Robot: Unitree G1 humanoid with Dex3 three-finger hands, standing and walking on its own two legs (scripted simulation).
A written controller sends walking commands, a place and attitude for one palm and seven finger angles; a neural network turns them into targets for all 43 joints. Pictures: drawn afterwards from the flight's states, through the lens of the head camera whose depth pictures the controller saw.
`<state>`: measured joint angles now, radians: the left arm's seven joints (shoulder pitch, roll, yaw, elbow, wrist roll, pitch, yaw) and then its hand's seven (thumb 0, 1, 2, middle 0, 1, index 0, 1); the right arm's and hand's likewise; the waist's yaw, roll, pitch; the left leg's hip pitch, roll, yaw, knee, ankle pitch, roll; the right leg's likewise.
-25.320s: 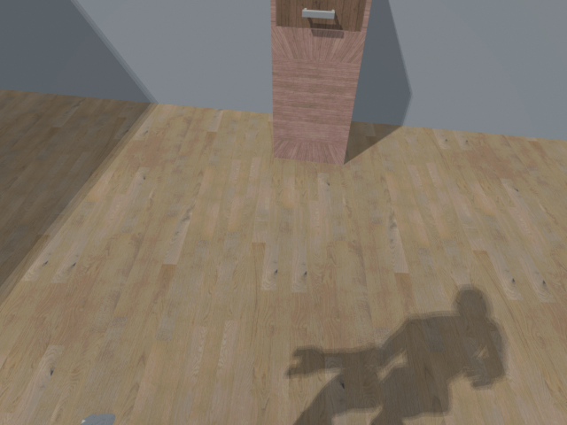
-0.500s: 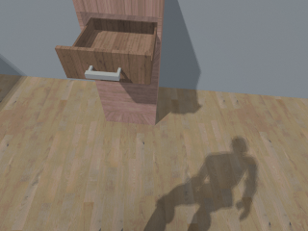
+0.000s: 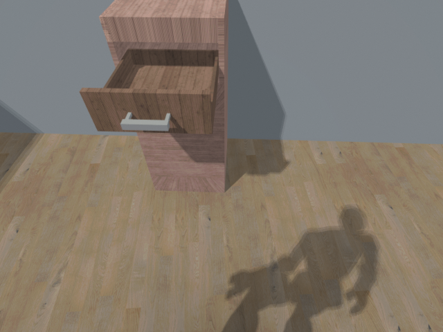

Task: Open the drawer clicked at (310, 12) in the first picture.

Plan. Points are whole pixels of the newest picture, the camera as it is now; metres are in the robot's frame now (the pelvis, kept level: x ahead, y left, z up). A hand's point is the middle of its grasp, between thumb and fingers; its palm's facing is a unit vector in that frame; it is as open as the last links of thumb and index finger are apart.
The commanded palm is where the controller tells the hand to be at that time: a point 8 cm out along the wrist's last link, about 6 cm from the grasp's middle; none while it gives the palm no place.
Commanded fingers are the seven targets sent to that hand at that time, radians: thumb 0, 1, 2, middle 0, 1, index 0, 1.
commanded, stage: let the arm hang, fingers relaxed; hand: left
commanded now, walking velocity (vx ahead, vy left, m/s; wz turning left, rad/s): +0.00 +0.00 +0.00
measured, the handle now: (147, 120) +0.64 +0.24 +0.00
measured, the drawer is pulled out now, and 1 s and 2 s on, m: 0.30 0.30 0.30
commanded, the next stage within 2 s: look to check the result in 0.16 s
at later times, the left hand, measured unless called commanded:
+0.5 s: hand out of the picture +0.08 +0.24 -0.16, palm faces -0.03 -0.94 -0.34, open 7.4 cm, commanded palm none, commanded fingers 0.00 0.90 0.90 -0.20 -0.30 -0.20 -0.30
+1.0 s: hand out of the picture +0.13 +0.24 -0.15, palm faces -0.05 -0.93 -0.35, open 7.4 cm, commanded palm none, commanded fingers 0.00 0.90 0.90 -0.20 -0.30 -0.20 -0.30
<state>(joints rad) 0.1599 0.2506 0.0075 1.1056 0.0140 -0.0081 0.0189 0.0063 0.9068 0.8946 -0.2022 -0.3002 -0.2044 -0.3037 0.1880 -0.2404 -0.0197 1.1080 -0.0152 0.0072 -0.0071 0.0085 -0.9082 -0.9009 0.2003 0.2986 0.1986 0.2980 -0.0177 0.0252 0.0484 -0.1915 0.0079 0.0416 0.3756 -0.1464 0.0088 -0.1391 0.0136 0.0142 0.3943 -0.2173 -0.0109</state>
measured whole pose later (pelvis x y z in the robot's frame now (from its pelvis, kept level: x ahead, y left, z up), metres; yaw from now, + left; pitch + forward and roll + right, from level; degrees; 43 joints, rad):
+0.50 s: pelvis +0.02 -0.01 +0.00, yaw +0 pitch -2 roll +0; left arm 0.12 0.31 0.01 1.13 0.01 -0.01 0.01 0.01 0.91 0.89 -0.20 -0.30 -0.21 -0.30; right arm 0.12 -0.31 -0.02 1.12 -0.01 0.01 0.00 0.01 -0.91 -0.90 0.20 0.30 0.20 0.30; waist -0.02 0.02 0.08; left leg -0.15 0.02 0.04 0.32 -0.14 0.00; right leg -0.09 0.02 0.02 0.32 -0.20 -0.02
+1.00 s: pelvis +0.03 -0.01 +0.00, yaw -1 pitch -1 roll +0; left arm 0.09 0.33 0.01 1.11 0.01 -0.02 0.01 0.01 0.90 0.89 -0.20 -0.30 -0.21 -0.30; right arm 0.09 -0.33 -0.01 1.10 -0.01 0.00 0.00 0.01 -0.91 -0.90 0.20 0.30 0.20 0.30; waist -0.02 0.01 0.07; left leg -0.12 0.02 0.05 0.31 -0.16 -0.01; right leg -0.06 0.03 0.02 0.30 -0.22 -0.02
